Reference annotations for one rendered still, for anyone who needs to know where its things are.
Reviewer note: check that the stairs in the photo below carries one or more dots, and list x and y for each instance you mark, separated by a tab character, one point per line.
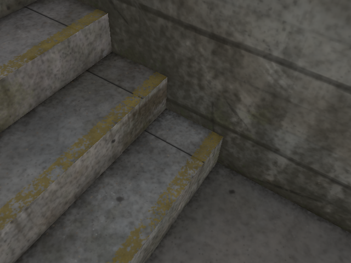
93	167

